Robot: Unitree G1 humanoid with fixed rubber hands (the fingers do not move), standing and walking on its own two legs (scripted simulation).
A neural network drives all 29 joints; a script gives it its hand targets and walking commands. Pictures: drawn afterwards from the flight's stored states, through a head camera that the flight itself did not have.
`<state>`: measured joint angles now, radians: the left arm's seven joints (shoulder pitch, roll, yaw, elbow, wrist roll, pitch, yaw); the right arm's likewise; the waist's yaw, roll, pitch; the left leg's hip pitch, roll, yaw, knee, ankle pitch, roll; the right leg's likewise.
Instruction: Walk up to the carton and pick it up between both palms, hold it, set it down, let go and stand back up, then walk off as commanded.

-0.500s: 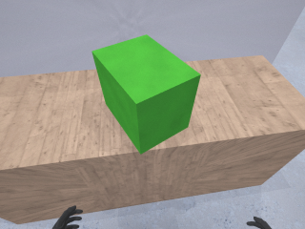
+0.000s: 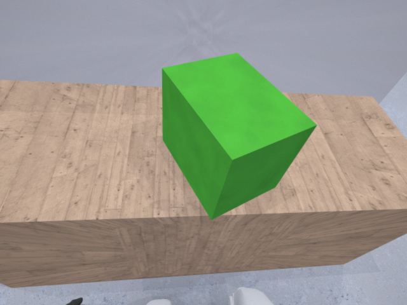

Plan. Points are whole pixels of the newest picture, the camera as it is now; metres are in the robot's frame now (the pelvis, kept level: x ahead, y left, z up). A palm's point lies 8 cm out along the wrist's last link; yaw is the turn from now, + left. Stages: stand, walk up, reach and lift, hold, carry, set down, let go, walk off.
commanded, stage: walk up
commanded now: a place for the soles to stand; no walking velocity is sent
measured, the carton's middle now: (224, 133) +0.51 -0.04 +0.00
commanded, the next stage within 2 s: none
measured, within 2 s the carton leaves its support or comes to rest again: neither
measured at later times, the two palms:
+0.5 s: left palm out of the picture +0.02 +0.25 -0.10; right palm out of the picture -0.01 -0.35 -0.10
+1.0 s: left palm out of the picture +0.06 +0.20 -0.11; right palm out of the picture +0.00 -0.40 -0.10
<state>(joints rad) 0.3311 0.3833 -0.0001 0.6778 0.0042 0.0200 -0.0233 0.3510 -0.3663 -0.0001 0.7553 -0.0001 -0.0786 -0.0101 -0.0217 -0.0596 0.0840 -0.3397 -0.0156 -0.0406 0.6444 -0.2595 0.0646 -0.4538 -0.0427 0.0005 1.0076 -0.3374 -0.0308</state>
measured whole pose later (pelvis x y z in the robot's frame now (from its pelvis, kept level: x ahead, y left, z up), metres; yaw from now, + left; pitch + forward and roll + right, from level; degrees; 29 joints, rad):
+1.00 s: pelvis -0.02 -0.09 -0.01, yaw +5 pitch -3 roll +0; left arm 0.30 0.39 0.00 0.68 0.01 -0.05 -0.03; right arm 0.47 -0.40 0.00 0.77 0.00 -0.06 0.00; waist -0.04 -0.03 0.11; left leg -0.26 -0.01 -0.08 0.77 -0.42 0.03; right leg -0.40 -0.02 -0.04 0.64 -0.20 -0.03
